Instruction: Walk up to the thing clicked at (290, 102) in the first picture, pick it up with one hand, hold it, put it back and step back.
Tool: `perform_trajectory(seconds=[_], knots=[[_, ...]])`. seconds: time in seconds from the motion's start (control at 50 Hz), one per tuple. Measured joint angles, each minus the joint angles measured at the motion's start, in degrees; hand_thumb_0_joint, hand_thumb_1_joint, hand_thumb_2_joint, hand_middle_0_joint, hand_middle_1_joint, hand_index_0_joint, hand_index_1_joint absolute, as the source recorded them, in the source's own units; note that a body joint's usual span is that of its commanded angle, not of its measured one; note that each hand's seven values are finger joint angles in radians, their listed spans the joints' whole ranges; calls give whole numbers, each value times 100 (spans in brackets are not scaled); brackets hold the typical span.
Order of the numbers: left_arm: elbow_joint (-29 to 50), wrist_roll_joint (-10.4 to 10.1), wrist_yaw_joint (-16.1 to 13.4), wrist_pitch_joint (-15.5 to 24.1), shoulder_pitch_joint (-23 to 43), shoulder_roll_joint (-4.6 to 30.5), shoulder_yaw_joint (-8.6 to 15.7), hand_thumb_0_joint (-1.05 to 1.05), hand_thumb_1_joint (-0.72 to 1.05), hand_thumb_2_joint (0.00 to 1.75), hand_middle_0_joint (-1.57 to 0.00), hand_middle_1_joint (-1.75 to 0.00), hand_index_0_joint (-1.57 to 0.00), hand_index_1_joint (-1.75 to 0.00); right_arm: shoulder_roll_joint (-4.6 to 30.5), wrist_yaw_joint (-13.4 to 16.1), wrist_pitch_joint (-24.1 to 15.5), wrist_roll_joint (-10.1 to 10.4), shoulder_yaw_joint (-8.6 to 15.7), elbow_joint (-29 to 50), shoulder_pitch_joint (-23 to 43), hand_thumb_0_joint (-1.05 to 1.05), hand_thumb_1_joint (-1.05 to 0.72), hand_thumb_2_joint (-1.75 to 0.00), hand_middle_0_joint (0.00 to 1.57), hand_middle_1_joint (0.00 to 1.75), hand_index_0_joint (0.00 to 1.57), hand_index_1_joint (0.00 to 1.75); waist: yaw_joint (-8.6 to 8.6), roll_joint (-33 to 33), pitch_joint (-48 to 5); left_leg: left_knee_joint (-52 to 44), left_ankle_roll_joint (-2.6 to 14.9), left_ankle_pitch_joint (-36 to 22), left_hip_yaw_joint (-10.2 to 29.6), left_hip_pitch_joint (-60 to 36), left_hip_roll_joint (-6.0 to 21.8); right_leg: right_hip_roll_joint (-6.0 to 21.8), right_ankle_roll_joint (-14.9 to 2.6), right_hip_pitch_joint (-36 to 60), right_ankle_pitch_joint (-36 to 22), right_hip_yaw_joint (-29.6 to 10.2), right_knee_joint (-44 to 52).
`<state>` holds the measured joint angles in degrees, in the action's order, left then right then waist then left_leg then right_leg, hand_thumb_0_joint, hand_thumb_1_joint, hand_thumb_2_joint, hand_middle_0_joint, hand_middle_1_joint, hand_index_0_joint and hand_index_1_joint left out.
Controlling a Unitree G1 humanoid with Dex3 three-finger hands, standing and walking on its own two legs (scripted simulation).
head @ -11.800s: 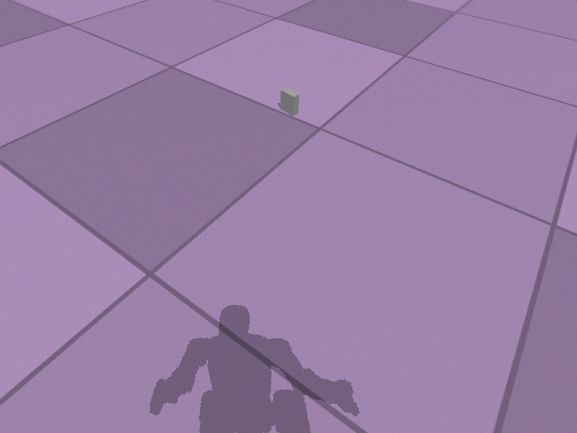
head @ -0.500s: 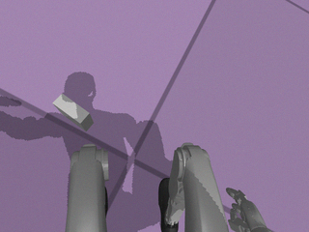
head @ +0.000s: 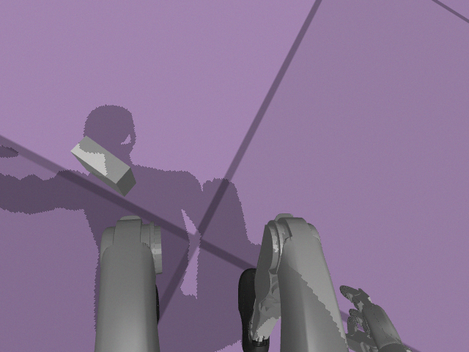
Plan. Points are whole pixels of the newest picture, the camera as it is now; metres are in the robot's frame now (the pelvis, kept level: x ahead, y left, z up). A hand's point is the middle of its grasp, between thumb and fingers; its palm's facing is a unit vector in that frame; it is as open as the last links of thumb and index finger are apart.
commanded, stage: go down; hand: left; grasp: from the side
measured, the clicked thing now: (106, 168) +0.46 +0.25 -0.30
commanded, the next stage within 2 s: approach in 0.08 s
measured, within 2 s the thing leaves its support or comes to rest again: neither
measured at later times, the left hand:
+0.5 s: hand out of the picture +0.37 +0.42 -0.06, palm faces +0.30 -0.95 +0.00, open 17.5 cm
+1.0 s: hand (60, 170) +0.43 +0.32 -0.23, palm faces +0.24 -0.97 +0.04, open 17.5 cm
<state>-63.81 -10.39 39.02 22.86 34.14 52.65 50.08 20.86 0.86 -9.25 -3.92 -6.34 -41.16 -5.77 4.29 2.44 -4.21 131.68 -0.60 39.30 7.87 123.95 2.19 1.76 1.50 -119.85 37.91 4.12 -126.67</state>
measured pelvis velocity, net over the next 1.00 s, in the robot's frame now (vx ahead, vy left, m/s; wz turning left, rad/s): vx -0.01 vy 0.01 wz -0.13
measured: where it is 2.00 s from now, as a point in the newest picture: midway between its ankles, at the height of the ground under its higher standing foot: (200, 335)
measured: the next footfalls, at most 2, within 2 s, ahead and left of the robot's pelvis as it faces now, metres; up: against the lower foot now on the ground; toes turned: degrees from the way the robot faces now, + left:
none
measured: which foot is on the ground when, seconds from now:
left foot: down 0.00-1.00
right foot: down 0.00-1.00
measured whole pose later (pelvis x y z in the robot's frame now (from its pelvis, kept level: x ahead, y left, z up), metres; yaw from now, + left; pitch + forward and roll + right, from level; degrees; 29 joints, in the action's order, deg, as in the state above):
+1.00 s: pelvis -0.01 +0.01 -0.08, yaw -7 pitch +16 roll -15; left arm -82.2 -10.1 23.5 54.1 37.3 50.8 42.5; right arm 21.8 -4.0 -3.0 -17.3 -24.4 -34.5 8.2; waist 12.4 13.4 13.8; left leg 151.1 -0.8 41.2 18.4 127.7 1.9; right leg -2.0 3.6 -120.3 35.6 10.8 -138.5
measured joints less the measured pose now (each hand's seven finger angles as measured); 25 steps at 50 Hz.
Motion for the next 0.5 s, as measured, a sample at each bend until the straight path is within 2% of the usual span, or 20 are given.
perform_trajectory(seconds=[0.24,0.28,0.42,0.5], knots=[[-42,-100,98,121,12,74,98,-1,-47,12,-4,-10,-4,-10,45,-15,36,-28,-72,39,90,0,-93,-90,20,30,21,30,27,21,108,138,-3,20,44,74,-13,-4,8,-48,16,25,-109],[-98,-168,125,192,1,97,106,-1,-50,10,-5,-10,-4,-10,56,-21,39,-34,-88,47,115,0,-93,-90,20,30,21,30,38,27,133,170,-1,18,54,96,-11,-11,12,-67,8,31,-133],[-585,-477,212,750,35,75,24,-1,-57,6,-7,-10,-6,-10,114,-67,-8,-142,-263,117,256,0,-93,-90,20,30,21,30,105,138,313,425,-5,22,121,213,15,-64,27,-189,-39,59,-342],[-946,-483,137,1126,129,17,-82,-1,-59,4,-7,-10,-7,-10,118,-119,-6,-272,-441,200,422,1,-92,-90,20,30,21,30,186,292,491,682,-25,36,231,310,30,-113,30,-279,-80,125,-535]])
